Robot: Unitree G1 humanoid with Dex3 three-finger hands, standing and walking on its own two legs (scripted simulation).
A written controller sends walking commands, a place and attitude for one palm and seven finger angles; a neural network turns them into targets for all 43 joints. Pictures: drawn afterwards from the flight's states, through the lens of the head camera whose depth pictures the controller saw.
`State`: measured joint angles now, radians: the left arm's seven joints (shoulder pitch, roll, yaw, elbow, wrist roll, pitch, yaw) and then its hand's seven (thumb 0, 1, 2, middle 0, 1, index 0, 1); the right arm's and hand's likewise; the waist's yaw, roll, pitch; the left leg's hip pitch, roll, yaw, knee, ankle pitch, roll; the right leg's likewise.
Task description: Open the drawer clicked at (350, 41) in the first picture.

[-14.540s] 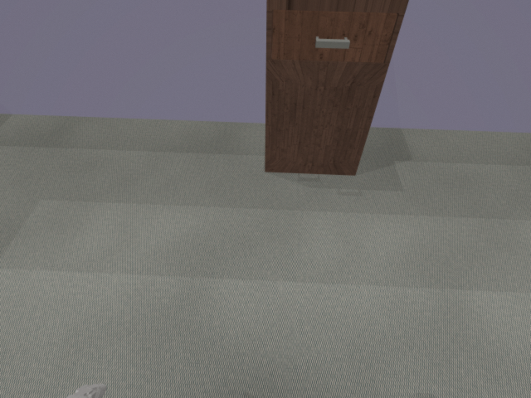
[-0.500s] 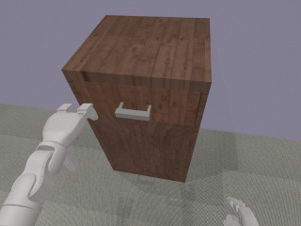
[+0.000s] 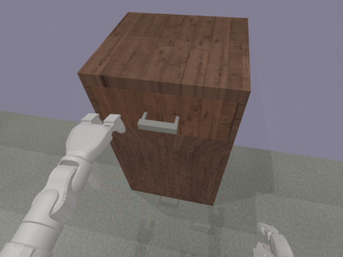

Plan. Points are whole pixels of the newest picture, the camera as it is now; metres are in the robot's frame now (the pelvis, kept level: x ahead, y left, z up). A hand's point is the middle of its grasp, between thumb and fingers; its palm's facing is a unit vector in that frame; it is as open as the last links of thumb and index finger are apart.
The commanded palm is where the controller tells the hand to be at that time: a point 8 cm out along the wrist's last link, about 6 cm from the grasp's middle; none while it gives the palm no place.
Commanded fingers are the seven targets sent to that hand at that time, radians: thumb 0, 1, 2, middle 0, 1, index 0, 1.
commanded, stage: move the hooked fingers above the handle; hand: left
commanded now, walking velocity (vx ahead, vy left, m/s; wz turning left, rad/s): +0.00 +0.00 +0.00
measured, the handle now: (159, 121) +0.51 +0.11 -0.03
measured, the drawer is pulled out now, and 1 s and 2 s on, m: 0.00 0.00 0.00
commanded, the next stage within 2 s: none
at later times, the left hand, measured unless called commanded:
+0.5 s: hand (125, 137) +0.38 +0.17 +0.05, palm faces +0.01 -0.09 -1.00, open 13.8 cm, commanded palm +0.36 +0.18 +0.11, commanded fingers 0.00 -0.50 0.30 -0.30 -1.20 -0.30 -1.20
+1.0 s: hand (142, 129) +0.43 +0.14 +0.03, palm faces -0.03 -0.05 -1.00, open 13.8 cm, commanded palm +0.41 +0.14 +0.09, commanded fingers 0.00 -0.50 0.30 -0.30 -1.20 -0.30 -1.20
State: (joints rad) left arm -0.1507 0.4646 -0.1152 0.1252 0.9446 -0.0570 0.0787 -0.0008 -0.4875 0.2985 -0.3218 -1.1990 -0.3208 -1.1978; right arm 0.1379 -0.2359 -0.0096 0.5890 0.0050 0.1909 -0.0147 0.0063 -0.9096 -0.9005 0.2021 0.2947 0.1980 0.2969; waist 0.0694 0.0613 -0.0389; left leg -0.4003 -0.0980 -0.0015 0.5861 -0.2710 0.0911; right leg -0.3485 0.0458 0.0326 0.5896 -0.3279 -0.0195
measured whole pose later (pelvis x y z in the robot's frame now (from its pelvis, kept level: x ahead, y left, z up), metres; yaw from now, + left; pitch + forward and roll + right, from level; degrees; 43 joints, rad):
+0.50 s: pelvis +0.01 +0.00 -0.01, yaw -1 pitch +8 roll -1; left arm -0.33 0.40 -0.18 0.34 0.99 -0.01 0.16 0.00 -0.49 0.30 -0.32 -1.20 -0.32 -1.20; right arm 0.21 -0.25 -0.04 0.61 0.01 0.22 -0.02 0.01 -0.91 -0.90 0.20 0.29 0.20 0.30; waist 0.03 0.05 -0.08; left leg -0.48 -0.09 0.01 0.64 -0.31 0.08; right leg -0.43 0.06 0.04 0.65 -0.36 -0.03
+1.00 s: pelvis +0.02 -0.03 -0.01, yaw -1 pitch +11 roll +0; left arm -0.52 0.34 -0.20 0.65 1.03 0.03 0.23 0.00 -0.49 0.30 -0.32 -1.20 -0.32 -1.20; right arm 0.22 -0.24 -0.04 0.63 0.02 0.23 -0.03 0.00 -0.91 -0.90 0.20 0.29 0.20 0.30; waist -0.01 0.04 -0.12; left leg -0.53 -0.07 0.01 0.66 -0.32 0.06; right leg -0.49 0.08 0.04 0.67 -0.37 -0.06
